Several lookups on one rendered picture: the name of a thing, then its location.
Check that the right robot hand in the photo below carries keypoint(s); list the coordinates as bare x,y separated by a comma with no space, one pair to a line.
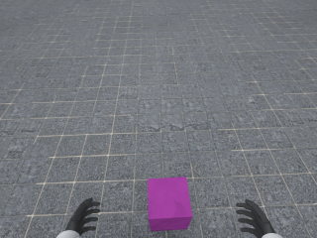
259,220

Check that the carton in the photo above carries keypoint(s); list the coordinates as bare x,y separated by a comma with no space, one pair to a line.
169,206

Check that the left robot hand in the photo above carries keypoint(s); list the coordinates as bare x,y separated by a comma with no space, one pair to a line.
78,219

